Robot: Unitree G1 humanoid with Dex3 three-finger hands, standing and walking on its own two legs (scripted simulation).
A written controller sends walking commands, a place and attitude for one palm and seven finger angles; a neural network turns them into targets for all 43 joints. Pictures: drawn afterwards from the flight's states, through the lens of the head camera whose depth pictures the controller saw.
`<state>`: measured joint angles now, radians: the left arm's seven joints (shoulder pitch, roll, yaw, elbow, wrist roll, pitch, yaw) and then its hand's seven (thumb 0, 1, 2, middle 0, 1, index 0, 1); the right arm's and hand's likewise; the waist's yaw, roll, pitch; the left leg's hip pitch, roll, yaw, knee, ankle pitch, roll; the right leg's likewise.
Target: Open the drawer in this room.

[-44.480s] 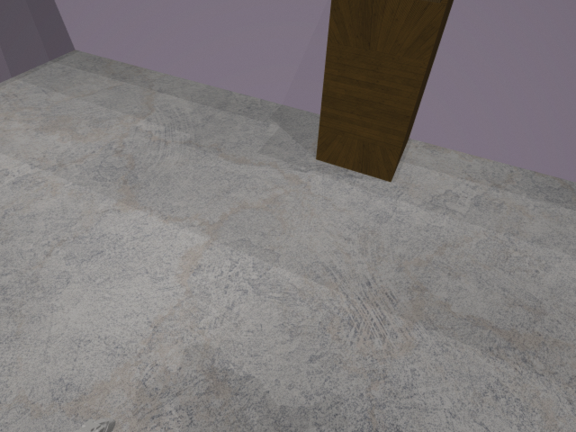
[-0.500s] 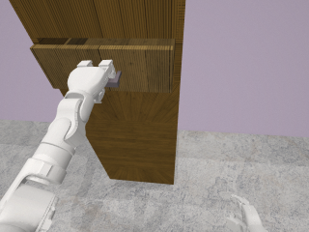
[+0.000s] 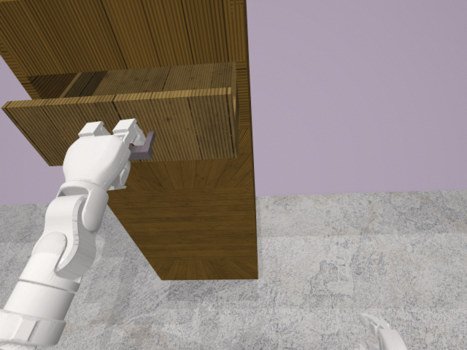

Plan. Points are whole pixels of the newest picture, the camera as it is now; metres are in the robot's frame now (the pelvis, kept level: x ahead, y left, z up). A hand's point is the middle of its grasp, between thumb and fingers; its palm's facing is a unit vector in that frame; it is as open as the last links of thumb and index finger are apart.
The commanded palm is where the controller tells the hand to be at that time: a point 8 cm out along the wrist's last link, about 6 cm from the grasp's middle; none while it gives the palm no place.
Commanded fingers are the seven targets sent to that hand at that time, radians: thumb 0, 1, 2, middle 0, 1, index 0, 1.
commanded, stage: pull the drawer open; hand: left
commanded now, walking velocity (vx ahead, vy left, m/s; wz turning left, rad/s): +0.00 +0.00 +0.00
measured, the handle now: (123, 145) +0.41 +0.21 +0.16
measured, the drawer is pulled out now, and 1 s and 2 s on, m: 0.10 0.22 0.30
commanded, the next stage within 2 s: open the thumb to release the handle in 1.54 s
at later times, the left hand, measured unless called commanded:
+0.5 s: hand (111, 192) +0.32 +0.21 +0.15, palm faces +0.08 -0.06 -1.00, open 6.8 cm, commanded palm +0.26 +0.21 +0.20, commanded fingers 0.00 0.90 0.90 -0.40 -1.35 -0.40 -1.35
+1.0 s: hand (90, 249) +0.23 +0.20 +0.14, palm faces +0.13 -0.12 -0.98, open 6.7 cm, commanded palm +0.16 +0.21 +0.20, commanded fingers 0.00 0.90 0.90 -0.40 -1.35 -0.40 -1.35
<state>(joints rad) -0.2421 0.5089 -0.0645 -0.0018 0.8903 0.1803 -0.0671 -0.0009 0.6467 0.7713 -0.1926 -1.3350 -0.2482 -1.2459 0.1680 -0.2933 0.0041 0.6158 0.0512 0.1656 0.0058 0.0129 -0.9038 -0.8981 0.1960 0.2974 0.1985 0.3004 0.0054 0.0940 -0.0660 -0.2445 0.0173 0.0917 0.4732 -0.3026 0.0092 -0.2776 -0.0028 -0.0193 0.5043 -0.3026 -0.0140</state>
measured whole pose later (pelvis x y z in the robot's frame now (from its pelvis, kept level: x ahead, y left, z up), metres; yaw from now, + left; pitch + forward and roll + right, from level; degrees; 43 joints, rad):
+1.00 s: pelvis +0.00 +0.00 +0.00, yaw +1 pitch +1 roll +0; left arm 0.29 0.50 -0.03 -0.50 0.85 0.17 -0.01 0.01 0.64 0.79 -0.19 -1.31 -0.29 -1.24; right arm 0.07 -0.27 0.03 0.58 0.03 0.13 0.05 0.01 -0.90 -0.90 0.19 0.30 0.20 0.30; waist 0.07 0.12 -0.06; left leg -0.19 0.02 0.07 0.48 -0.31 0.00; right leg -0.22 0.00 -0.04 0.50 -0.31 -0.02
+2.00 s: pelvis -0.06 -0.02 +0.00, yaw +3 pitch -4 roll +0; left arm 0.26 0.53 -0.02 -0.41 0.83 0.07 0.00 0.00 0.17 0.59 -0.32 -1.24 -0.33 -1.26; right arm 0.08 -0.25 0.06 0.63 0.02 0.06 -0.02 0.01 -0.90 -0.90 0.20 0.30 0.20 0.30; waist 0.11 0.14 -0.01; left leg -0.17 0.03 0.03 0.48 -0.23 -0.02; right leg -0.18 0.01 -0.08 0.49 -0.24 -0.04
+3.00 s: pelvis -0.07 -0.01 +0.00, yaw +3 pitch -5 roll +0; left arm 0.12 0.59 -0.05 -0.37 0.78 0.06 -0.11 0.00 -0.49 0.30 -0.36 -1.18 -0.33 -1.16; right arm 0.06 -0.25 0.05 0.63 0.03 0.00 0.00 0.01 -0.90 -0.90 0.20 0.30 0.20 0.30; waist 0.10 0.13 0.01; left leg -0.14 0.01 0.04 0.43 -0.19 0.00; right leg -0.15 -0.01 -0.06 0.45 -0.21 -0.03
